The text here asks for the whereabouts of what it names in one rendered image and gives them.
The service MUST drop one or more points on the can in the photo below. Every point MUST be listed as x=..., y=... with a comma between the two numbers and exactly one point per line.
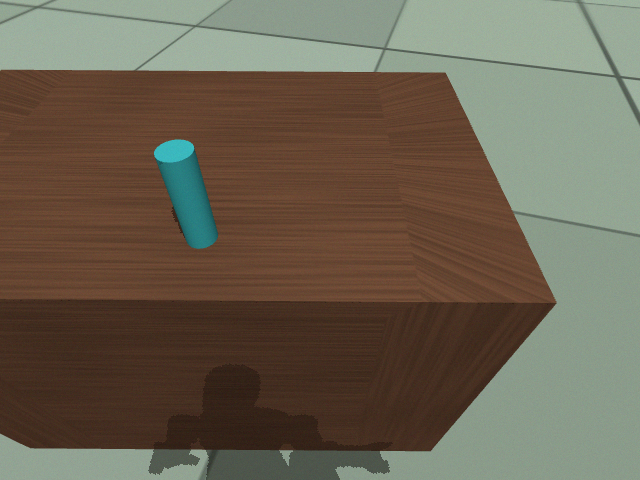
x=180, y=170

